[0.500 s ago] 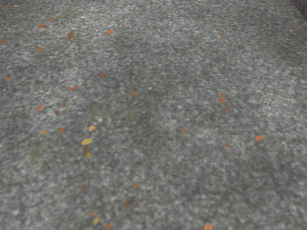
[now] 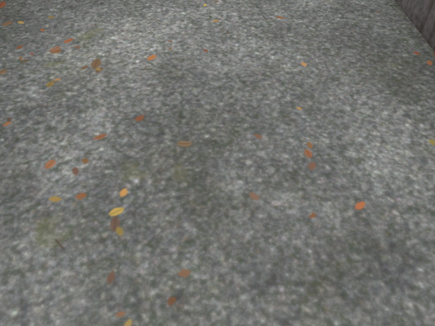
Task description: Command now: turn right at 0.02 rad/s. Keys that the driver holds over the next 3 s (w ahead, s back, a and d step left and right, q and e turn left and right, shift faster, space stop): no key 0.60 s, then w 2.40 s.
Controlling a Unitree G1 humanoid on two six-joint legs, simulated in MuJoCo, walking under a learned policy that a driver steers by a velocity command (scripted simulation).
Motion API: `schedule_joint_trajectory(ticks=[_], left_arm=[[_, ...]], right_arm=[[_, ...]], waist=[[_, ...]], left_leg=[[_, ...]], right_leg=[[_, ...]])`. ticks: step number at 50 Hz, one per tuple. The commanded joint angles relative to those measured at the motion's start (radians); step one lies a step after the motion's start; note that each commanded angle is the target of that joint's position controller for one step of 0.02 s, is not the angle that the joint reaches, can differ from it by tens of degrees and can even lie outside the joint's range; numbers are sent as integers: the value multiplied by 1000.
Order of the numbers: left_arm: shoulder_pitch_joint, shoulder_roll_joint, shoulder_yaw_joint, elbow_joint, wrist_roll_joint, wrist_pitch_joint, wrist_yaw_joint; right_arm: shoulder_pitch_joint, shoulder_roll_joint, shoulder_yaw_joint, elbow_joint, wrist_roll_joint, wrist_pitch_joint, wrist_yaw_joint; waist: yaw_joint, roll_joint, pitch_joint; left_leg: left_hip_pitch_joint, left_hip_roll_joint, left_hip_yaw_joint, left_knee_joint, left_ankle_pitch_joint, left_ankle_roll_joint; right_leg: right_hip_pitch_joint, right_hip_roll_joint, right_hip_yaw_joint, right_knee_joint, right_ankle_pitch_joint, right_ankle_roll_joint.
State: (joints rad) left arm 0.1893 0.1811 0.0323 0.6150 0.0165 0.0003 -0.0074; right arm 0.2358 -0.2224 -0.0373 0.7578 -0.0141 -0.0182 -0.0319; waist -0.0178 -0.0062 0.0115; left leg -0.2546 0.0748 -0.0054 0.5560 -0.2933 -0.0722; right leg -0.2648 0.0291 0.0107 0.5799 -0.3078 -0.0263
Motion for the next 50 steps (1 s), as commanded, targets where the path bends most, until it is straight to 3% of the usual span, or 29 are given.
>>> schedule_joint_trajectory(ticks=[1, 30, 31, 32, 34, 36, 38, 39, 40, 41, 42, 43, 44, 46, 48, 50], left_arm=[[-37, 82, 26, -77, -2, -19, 3], [36, 61, 33, 31, -9, -24, 26], [58, 57, 33, 46, -9, -21, 27], [73, 77, 41, 56, -15, -16, 30], [98, 124, 53, 65, -30, -15, 33], [148, 155, 57, 82, -43, -32, 31], [148, 174, 60, 98, -50, -51, 28], [110, 163, 54, 93, -52, -55, 26], [36, 144, 45, 77, -54, -56, 23], [-48, 94, 31, 47, -51, -59, 23], [-93, 48, 22, 4, -56, -79, 27], [-119, 114, 35, -19, -62, -100, 31], [-86, 132, 43, -2, -68, -111, 23], [-46, 110, 36, 30, -49, -113, 11], [-57, 94, 35, 34, -37, -107, -6], [-94, 63, 22, 30, -32, -100, -20]], right_arm=[[-8, -96, -24, -64, 1, -12, -5], [30, -54, -22, -4, 7, -3, -17], [53, -44, -20, 11, 7, -1, -17], [63, -50, -23, 20, 13, 1, -18], [51, -58, -26, 15, 21, -7, -20], [22, -36, -21, -3, 32, -38, -12], [16, -29, -21, -9, 41, -71, 5], [51, -26, -22, 3, 45, -83, 15], [137, -27, -25, 37, 44, -92, 23], [255, -70, -38, 82, 37, -98, 26], [359, -183, -68, 113, 36, -105, 33], [381, -202, -69, 98, 20, -105, 36], [333, -151, -52, 81, 9, -105, 32], [270, -121, -40, 59, 13, -95, 31], [250, -66, -17, 65, 12, -74, 29], [267, -65, -13, 74, 15, -61, 20]], waist=[[2, -8, -49], [9, 3, -17], [9, -5, -39], [13, -17, -22], [26, -73, 65], [42, -158, 105], [30, -191, 122], [-1, -185, 120], [-52, -161, 109], [-101, -42, 102], [-109, 260, 89], [-128, 322, 95], [-82, 204, 101], [-44, 84, 69], [-29, 85, 68], [-39, 90, 72]], left_leg=[[13, 1, -3, -51, 132, 18], [2, -21, -1, -45, 122, 40], [8, -36, 17, -41, 35, 43], [-17, -61, 42, -17, -96, 53], [-116, -83, 63, 41, -271, 75], [-203, -93, 71, 162, -235, 94], [-199, -74, 39, 198, -189, 137], [-131, -69, 32, 136, -185, 163], [16, -65, 17, 20, -164, 185], [128, 4, -112, -102, -210, 216], [261, 172, -463, -279, -316, 308], [338, 311, -731, -378, -214, 402], [373, 310, -678, -338, -122, 395], [382, 254, -489, -332, -8, 336], [312, 186, -317, -379, 129, 282], [262, 132, -188, -402, 234, 263]], right_leg=[[7, -78, 92, -118, 174, -32], [-7, -57, 49, -84, 168, -1], [2, -49, 42, -92, 66, -4], [-11, -41, 46, -104, -120, -20], [-75, -92, 137, -174, -444, -73], [-61, -204, 325, -277, -585, -150], [-79, -281, 454, -319, -589, -202], [-115, -269, 425, -296, -534, -189], [-197, -218, 333, -237, -457, -148], [-297, -117, 172, -55, -322, -75], [-469, 29, -38, 305, -164, 14], [-645, 13, 39, 518, -269, 14], [-714, -44, 80, 648, -218, -7], [-744, -99, 60, 675, -56, -33], [-651, -131, 27, 569, 43, -23], [-575, -115, -25, 426, 125, -2]])
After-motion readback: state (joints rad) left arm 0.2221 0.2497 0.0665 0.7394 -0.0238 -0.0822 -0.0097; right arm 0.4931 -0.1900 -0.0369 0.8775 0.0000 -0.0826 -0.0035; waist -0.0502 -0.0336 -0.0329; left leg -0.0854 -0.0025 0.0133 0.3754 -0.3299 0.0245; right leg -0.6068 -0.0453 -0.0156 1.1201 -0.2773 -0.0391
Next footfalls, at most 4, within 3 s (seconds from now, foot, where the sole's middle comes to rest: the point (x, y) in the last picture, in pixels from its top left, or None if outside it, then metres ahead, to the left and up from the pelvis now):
1.24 right None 0.38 -0.10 -0.77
1.76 left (179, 277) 0.68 0.14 -0.77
2.32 right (243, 201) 0.98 -0.09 -0.77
2.86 left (184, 145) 1.29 0.15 -0.77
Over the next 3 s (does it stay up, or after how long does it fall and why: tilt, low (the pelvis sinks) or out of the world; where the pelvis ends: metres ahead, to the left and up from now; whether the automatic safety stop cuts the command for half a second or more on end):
stays up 1.19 0.06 0.01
